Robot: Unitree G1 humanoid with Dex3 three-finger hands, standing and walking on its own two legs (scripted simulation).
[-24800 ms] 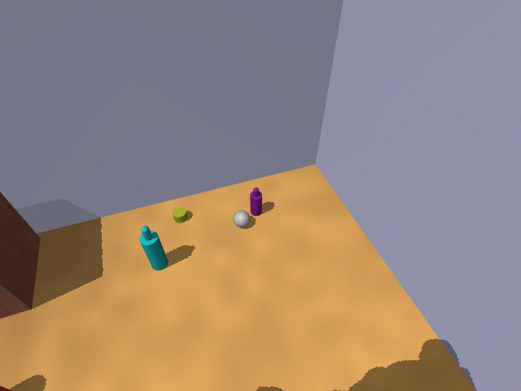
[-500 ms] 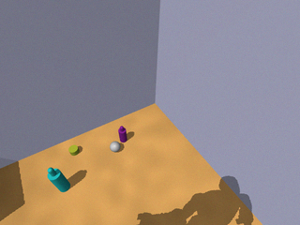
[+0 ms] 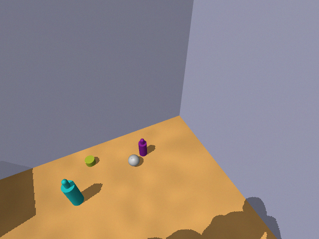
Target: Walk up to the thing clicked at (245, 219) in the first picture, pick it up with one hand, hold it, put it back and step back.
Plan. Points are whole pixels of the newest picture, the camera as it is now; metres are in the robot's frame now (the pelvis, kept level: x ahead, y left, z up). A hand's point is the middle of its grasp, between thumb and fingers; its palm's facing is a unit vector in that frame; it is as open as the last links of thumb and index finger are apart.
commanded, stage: walk up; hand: left
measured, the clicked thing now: (133, 160) +0.79 +0.21 -0.73
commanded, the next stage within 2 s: none
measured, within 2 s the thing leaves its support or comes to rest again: neither
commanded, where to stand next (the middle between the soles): +0.41 -0.03 m, yaw +0 degrees
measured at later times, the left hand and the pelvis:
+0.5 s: hand (80, 209) +0.26 +0.26 -0.14, palm faces -0.07 -0.93 -0.37, open 7.4 cm; pelvis +0.17 -0.01 -0.01, yaw -1 degrees
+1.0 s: hand (92, 187) +0.34 +0.25 -0.18, palm faces -0.03 -0.95 -0.32, open 7.4 cm; pelvis +0.29 -0.01 -0.01, yaw +0 degrees
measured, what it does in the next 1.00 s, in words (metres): walks ahead: left foot, then right foot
